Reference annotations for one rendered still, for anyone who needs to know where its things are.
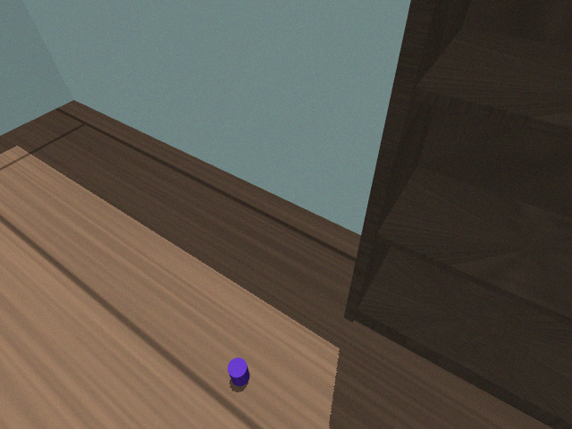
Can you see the can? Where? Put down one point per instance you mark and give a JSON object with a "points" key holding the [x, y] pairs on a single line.
{"points": [[238, 371]]}

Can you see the bookshelf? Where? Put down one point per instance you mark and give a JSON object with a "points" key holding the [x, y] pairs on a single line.
{"points": [[465, 257]]}

